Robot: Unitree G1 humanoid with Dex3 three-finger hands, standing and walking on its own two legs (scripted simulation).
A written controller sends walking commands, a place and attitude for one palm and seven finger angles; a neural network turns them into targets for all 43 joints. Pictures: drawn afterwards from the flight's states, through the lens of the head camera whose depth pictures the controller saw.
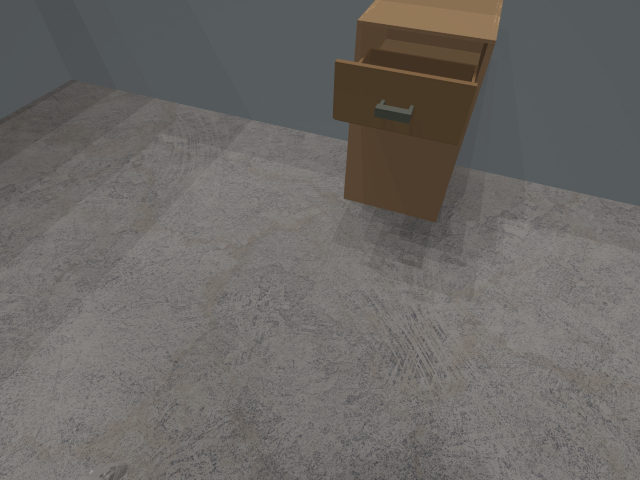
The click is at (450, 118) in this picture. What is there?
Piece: drawer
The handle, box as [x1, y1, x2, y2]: [374, 99, 413, 123]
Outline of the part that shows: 375,107 374,116 408,123 413,105 411,105 408,109 403,109 384,105 384,100 382,99 380,103 377,104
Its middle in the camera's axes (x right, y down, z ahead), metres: +0.21 -0.37 +1.10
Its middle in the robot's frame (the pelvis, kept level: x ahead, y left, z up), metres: +1.07 -0.15 -0.08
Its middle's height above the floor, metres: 0.69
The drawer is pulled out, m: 0.30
